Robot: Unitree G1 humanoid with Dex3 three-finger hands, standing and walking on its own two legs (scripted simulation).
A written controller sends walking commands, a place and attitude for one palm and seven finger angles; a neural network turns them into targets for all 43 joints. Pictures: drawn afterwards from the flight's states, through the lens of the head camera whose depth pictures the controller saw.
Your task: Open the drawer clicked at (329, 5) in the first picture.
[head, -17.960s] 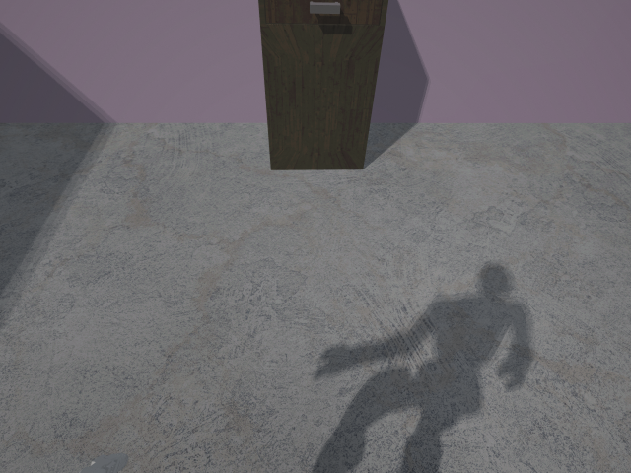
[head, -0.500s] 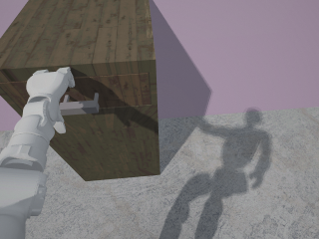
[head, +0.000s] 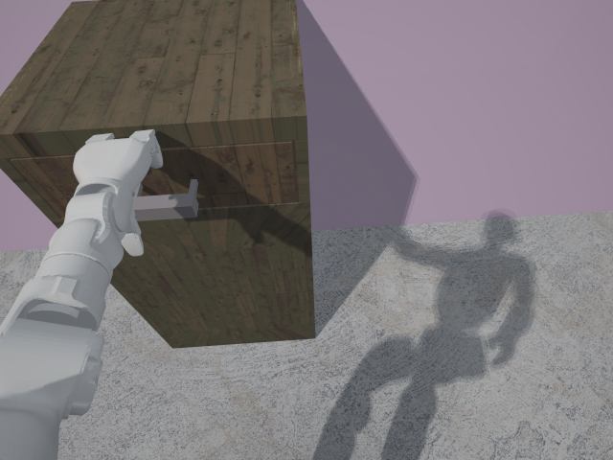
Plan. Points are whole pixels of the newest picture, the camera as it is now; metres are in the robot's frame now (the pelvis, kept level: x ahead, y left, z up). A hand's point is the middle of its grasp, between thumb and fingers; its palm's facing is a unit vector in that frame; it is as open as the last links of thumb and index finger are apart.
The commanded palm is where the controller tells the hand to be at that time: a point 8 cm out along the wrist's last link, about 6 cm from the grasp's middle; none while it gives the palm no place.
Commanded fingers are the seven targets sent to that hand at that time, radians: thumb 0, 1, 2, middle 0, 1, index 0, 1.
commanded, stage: lower the fingers behind the handle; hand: left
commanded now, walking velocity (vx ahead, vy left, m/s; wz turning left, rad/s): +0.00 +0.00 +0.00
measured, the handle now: (163, 196) +0.51 +0.24 +0.02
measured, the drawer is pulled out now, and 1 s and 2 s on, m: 0.00 0.00 0.00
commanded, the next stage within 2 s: lift the fingers back up to retry in 1.70 s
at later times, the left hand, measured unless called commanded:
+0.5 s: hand (145, 207) +0.46 +0.24 +0.06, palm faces -0.09 -0.01 -1.00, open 13.8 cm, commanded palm +0.44 +0.24 +0.11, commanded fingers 0.00 -0.50 0.30 -0.30 -1.20 -0.30 -1.20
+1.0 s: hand (143, 215) +0.47 +0.25 +0.03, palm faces -0.03 -0.01 -1.00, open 13.8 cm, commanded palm +0.45 +0.24 +0.08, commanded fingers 0.00 -0.50 0.30 -0.30 -1.20 -0.30 -1.20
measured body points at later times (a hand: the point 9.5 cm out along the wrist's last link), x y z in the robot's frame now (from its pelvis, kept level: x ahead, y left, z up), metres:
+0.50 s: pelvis +0.00 +0.00 +0.00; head +0.06 -0.01 +0.44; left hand +0.46 +0.24 +0.11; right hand +0.05 -0.27 -0.13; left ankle -0.03 +0.09 -0.72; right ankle +0.00 -0.10 -0.72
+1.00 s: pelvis +0.00 +0.01 -0.01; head +0.08 +0.01 +0.43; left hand +0.46 +0.25 +0.09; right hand +0.03 -0.26 -0.15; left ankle -0.03 +0.09 -0.72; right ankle +0.00 -0.10 -0.72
